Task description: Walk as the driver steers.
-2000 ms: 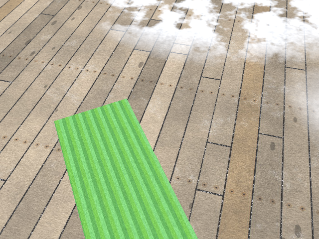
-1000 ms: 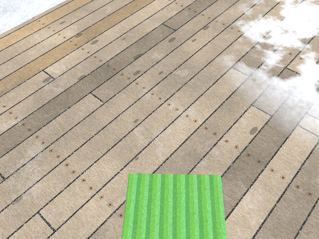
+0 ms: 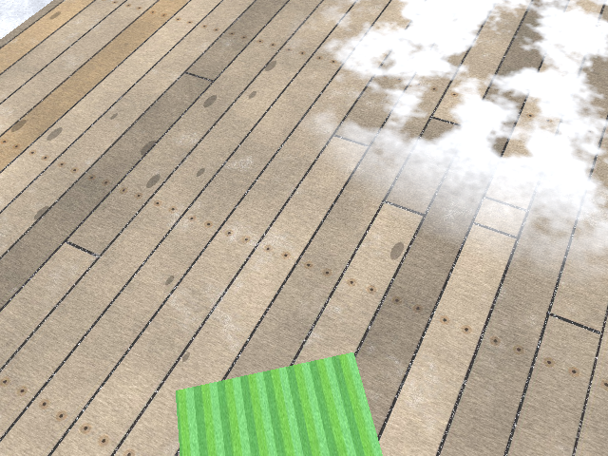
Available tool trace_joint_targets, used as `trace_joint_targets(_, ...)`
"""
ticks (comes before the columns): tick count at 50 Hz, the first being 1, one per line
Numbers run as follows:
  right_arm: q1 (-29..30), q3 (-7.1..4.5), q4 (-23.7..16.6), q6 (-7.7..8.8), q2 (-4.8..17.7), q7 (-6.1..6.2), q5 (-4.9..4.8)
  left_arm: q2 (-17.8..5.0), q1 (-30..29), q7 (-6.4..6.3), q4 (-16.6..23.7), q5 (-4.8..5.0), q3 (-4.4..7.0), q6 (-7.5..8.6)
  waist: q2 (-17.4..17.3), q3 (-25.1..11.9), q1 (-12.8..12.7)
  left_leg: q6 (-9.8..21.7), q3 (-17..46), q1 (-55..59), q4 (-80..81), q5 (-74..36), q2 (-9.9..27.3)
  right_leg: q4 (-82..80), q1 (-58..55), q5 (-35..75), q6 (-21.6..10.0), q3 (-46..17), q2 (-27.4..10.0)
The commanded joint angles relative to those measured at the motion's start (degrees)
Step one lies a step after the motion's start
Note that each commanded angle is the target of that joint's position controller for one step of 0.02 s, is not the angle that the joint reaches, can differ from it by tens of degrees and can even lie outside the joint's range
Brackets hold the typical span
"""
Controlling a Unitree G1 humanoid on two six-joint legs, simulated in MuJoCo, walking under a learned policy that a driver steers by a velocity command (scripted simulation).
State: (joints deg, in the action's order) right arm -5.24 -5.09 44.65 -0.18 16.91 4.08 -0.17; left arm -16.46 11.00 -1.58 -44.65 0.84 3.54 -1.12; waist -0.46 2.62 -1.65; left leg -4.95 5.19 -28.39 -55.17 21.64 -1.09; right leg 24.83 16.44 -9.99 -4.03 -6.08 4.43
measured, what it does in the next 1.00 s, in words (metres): walks ahead, turning right: left foot, then right foot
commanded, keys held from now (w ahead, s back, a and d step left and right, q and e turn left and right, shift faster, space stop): e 0.04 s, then w+e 0.46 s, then w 0.28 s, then w+q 0.08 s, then q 0.14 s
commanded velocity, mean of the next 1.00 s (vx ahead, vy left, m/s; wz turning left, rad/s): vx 0.34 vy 0.00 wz -0.36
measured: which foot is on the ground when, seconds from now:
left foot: up 0.00-0.20, down 0.22-0.70, up 0.72-1.00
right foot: down 0.00-0.22, up 0.24-0.66, down 0.68-1.00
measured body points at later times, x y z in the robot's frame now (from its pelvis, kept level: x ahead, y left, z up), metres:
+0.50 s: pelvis +0.09 +0.01 +0.00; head +0.11 +0.02 +0.45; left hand +0.33 +0.23 -0.10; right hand +0.04 -0.27 -0.12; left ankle +0.04 +0.16 -0.75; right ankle +0.14 -0.18 -0.67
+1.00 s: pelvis +0.31 -0.15 +0.00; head +0.33 -0.16 +0.45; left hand +0.47 +0.08 -0.11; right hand +0.34 -0.46 -0.11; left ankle +0.51 -0.06 -0.68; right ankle +0.23 -0.21 -0.74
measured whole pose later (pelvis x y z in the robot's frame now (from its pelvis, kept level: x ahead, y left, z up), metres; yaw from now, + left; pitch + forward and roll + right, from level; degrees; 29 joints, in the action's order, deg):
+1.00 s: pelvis +0.31 -0.15 +0.00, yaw -20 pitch +1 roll -2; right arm -10.6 -3.1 44.6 4.0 17.4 -0.6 -0.6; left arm -14.9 17.0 0.7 -44.7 -1.0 3.2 4.7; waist -2.5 1.9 -1.8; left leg -1.1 2.4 -40.1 -48.2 0.3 6.3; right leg 13.9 2.6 -12.2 -2.9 5.4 3.9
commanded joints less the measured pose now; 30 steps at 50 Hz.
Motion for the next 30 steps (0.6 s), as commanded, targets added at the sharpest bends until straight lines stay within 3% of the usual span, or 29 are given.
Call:
trace_joint_targets(1, 1.1, -0.73, -3.2, 0.87, 3.9, -0.33, -0.15, -10.6, -0.2, -0.81, 3.8, 0.11, 2.96, 0.06, 7.1, -6.8, 0.1, -0.8, 1.4, -2.7, 7.1, -1.7, -0.3, -6.5, -10.6, 8.1, -8.5, -17.7, -13.5)
trace_joint_targets(2, 1.4, -0.73, -3.2, 0.95, 4.1, -0.51, -0.23, -10.7, -0.6, -0.82, 4.0, 0.03, 3.05, -0.09, 7.8, -6.2, 0.0, -0.8, 1.4, -1.4, 8.8, -1.9, -0.5, -7.0, -9.2, 5.8, -8.5, -18.5, -13.3)
trace_joint_targets(5, 2.0, -0.82, -3.5, 1.84, 5.0, -1.48, -0.57, -10.5, -1.1, -0.67, 4.6, 0.28, 3.12, -0.22, 9.7, -5.5, -0.4, 0.2, 0.7, 3.0, 14.7, -2.0, -0.9, -10.2, -5.0, -15.3, -8.7, -22.3, -11.9)
trace_joint_targets(7, 1.9, -0.81, -3.7, 2.96, 5.2, -2.19, -0.93, -10.4, -1.3, -0.47, 4.9, 0.32, 3.07, -0.22, 10.6, -4.6, -0.2, 1.4, 0.1, 6.7, 19.3, -0.9, -1.4, -10.6, -2.9, -20.6, -8.6, -24.5, -11.4)
trace_joint_targets(10, -3.7, -1.14, -1.7, 4.65, 5.1, -2.91, -1.57, -9.2, -2.8, -0.43, 5.8, 0.64, 2.52, -0.33, 8.6, -3.8, 3.5, 4.4, -1.5, 19.5, 33.9, -7.9, -0.9, -7.3, 3.1, -24.5, -5.8, -24.7, -8.0)
trace_joint_targets(11, -7.5, -1.75, -0.6, 4.84, 7.0, -2.68, -1.32, -7.5, -2.6, -0.43, 6.3, 0.63, 1.99, -0.09, 5.4, -4.9, 4.9, 6.4, 1.3, 28.4, 36.3, -7.7, 3.8, -1.3, 9.9, -26.7, -3.1, -21.5, -5.5)
trace_joint_targets(12, -12.6, -2.0, 0.1, 4.73, 9.3, -2.29, -0.31, -2.8, 0.0, -0.13, 6.1, 0.3, 0.74, 0.25, -4.5, -8.9, 4.8, 10.0, 13.1, 36.6, 38.6, 2.4, 15.3, 16.8, 16.8, -27.3, 0.3, -11.4, 0.5)
trace_joint_targets(13, -12.8, -2.87, 0.4, 5.06, 13.7, -3.09, 1.93, -4.8, -3.0, 0.03, 9.5, 1.09, 1.35, 1.28, -13.3, -3.1, 4.4, 16.5, 31.4, 31.8, 45.4, 16.6, 23.6, 25.3, 29.0, -24.0, 0.8, -5.6, 2.8)
trace_joint_targets(14, -8.2, -2.42, -1.1, 5.62, 11.2, -3.1, 1.66, -8.9, -3.6, 0.23, 9.6, 0.71, 2.18, 1.93, -11.1, 1.8, 2.7, 17.5, 30.4, 28.4, 46.2, 19.6, 24.1, 31.8, 32.2, -19.0, 1.6, -5.2, -3.0)
trace_joint_targets(15, -5.7, -1.52, -1.9, 5.66, 7.7, -2.63, 0.52, -10.4, -2.2, 0.56, 8.3, 0.5, 2.77, 1.97, -9.6, 2.9, 2.2, 15.6, 24.3, 28.3, 46.4, 16.2, 20.9, 34.1, 32.9, -14.5, 2.7, -4.3, -4.0)
trace_joint_targets(17, -5.9, -0.85, -2.2, 5.36, 6.3, -2.09, -0.18, -8.7, -0.9, 1.13, 7.2, 0.01, 2.74, 1.93, -7.5, 2.1, 2.6, 12.9, 15.1, 29.3, 46.4, 5.7, 17.4, 37.3, 32.6, -8.3, 4.7, -2.4, -5.5)
trace_joint_targets(18, -7.6, -0.58, -1.9, 5.51, 6.0, -1.91, 0.21, -7.4, -1.9, 1.55, 7.5, 0.01, 2.47, 2.19, -6.1, 1.8, 3.6, 12.4, 11.1, 28.6, 46.9, 1.0, 16.3, 39.1, 32.1, -5.3, 5.1, -1.4, -6.1)
trace_joint_targets(20, -10.8, -0.44, -1.1, 5.92, 5.9, -2.1, 0.64, -5.1, -3.4, 2.2, 8.6, 0.35, 1.78, 2.73, -5.4, 1.7, 5.1, 12.8, 4.7, 28.6, 47.1, -6.8, 15.0, 39.0, 32.5, -1.6, 5.9, 0.1, -7.2)
trace_joint_targets(21, -11.1, -0.59, -0.8, 5.89, 6.9, -2.24, 0.83, -4.4, -4.6, 2.43, 9.6, 0.68, 1.51, 2.84, -6.7, 1.9, 5.3, 13.4, 3.8, 28.1, 47.8, -7.5, 15.3, 36.7, 32.7, 0.5, 6.5, 0.7, -7.6)
trace_joint_targets(22, -11.9, -0.53, -0.7, 5.84, 6.7, -2.32, 0.85, -4.7, -5.1, 2.37, 9.9, 0.64, 1.63, 2.75, -5.4, 1.6, 5.8, 13.5, 1.9, 28.5, 48.3, -8.5, 14.9, 35.8, 32.4, 1.9, 6.7, 1.0, -7.8)
trace_joint_targets(23, -12.0, -0.6, -0.6, 5.77, 7.5, -2.42, 0.79, -4.1, -6.5, 2.68, 11.0, 0.74, 1.31, 2.84, -6.5, 2.5, 6.0, 13.8, 0.4, 27.5, 48.3, -10.8, 15.4, 32.5, 31.9, 3.4, 7.0, 1.5, -8.4)
trace_joint_targets(27, -14.5, -0.94, 0.4, 5.45, 9.2, -3.1, -0.32, -1.6, -11.3, 4.04, 13.6, 0.35, -0.03, 3.34, -4.8, 4.2, 7.7, 13.5, -6.0, 25.6, 48.4, -15.9, 15.3, 19.4, 24.7, 6.4, 5.8, 5.8, -8.6)
trace_joint_targets(30, -16.3, -1.25, 1.8, 4.98, 10.4, -3.82, -1.57, -2.1, -12.2, 4.72, 14.7, 0.58, -0.12, 3.48, -4.8, 5.1, 6.6, 13.6, -7.2, 27.5, 47.5, -20.6, 17.5, 12.7, 19.5, 2.1, 2.6, 7.8, -7.3)
Next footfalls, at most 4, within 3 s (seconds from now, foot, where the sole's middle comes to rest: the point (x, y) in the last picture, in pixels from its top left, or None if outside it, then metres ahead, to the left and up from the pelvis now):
0.22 left None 0.08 0.15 -0.78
0.68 right None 0.27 -0.23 -0.78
1.16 left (407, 390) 0.59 -0.14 -0.78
1.62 right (512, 410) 0.55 -0.36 -0.78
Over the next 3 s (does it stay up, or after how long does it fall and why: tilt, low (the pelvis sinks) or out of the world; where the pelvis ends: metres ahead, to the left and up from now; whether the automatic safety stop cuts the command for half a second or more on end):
stays up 0.72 -0.05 -0.02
